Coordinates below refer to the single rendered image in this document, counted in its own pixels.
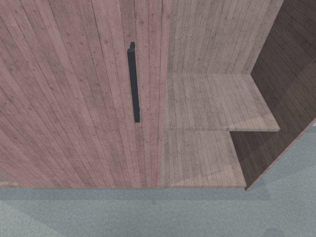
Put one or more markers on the wardrobe door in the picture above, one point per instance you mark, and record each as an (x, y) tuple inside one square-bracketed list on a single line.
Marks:
[(4, 177), (66, 110)]

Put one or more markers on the handle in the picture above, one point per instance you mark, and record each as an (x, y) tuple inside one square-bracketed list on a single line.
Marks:
[(133, 81)]

